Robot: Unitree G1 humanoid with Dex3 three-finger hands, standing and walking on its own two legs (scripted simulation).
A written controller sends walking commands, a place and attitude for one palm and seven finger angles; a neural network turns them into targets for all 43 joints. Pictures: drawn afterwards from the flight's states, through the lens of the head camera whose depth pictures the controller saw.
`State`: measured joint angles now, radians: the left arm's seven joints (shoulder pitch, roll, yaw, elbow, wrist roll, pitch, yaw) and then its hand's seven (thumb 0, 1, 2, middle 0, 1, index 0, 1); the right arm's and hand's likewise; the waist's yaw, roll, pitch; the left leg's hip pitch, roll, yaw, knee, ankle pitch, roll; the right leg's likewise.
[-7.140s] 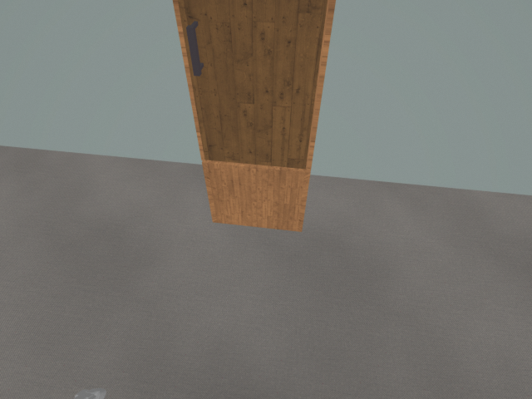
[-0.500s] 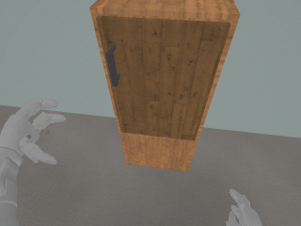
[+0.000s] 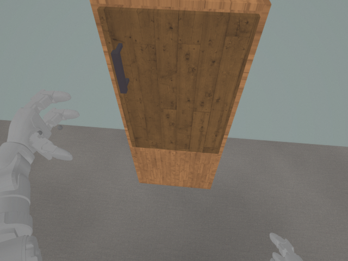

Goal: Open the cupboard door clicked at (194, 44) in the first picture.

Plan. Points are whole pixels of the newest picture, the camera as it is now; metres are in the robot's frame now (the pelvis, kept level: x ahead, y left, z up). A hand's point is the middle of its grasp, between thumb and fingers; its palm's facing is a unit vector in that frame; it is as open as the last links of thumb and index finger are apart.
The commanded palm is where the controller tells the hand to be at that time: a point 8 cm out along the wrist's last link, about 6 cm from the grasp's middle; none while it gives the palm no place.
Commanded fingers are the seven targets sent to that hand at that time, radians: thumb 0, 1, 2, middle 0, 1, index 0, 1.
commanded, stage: move the hooked fingers beside the handle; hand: left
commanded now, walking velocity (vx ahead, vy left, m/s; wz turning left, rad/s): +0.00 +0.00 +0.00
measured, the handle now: (121, 69) +0.60 +0.18 +0.11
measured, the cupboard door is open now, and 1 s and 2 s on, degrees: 0 0 0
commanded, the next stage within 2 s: slide the fingers in behind the handle in 1.90 s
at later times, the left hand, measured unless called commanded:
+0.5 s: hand (79, 102) +0.44 +0.25 +0.12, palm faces -0.07 -1.00 +0.00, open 14.0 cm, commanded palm +0.43 +0.31 +0.12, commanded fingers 0.00 -0.50 0.30 -0.30 -1.20 -0.30 -1.20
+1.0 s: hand (95, 81) +0.53 +0.24 +0.12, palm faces -0.08 -1.00 -0.01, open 14.0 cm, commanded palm +0.52 +0.29 +0.11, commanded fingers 0.00 -0.50 0.30 -0.30 -1.20 -0.30 -1.20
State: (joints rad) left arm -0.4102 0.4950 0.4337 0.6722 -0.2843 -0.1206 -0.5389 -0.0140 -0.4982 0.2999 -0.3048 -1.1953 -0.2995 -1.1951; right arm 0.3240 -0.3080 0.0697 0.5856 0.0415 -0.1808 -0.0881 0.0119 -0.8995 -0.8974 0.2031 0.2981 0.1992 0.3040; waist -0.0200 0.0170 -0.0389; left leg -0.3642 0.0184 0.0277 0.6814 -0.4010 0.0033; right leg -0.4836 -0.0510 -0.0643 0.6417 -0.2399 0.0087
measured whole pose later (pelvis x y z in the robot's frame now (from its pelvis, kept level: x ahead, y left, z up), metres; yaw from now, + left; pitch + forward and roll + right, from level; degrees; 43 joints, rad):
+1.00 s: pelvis +0.01 +0.01 -0.01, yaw -2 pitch +18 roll -2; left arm -1.01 0.73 0.48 1.25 -0.09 -0.23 -0.49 -0.01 -0.50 0.30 -0.30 -1.20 -0.30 -1.19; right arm 0.44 -0.31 0.06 0.60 0.01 0.05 -0.04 0.01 -0.90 -0.90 0.20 0.30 0.20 0.30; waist -0.19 0.01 -0.06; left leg -0.65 0.04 0.03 0.79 -0.45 0.01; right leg -0.75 -0.03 -0.06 0.69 -0.25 0.02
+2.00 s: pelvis +0.02 +0.01 -0.02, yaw -1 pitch +20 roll -3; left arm -1.05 0.75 0.47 1.27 -0.07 -0.24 -0.47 -0.01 -0.50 0.30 -0.30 -1.20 -0.30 -1.19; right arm 0.42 -0.30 0.07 0.57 0.00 0.08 -0.03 0.00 -0.90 -0.90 0.20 0.30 0.20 0.30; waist -0.20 0.02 -0.07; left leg -0.71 0.05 0.01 0.84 -0.47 0.01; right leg -0.80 -0.02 -0.07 0.72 -0.26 0.02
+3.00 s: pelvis +0.03 +0.01 -0.02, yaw -2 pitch +19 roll -2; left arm -0.98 0.54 0.39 1.16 -0.09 -0.25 -0.33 -0.01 -0.50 0.30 -0.30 -1.20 -0.30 -1.20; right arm 0.42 -0.28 0.04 0.59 -0.01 0.07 0.00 0.00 -0.90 -0.90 0.20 0.30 0.20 0.30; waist -0.17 0.03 -0.09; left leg -0.66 0.05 0.02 0.81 -0.47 0.01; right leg -0.76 -0.02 -0.06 0.71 -0.27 0.02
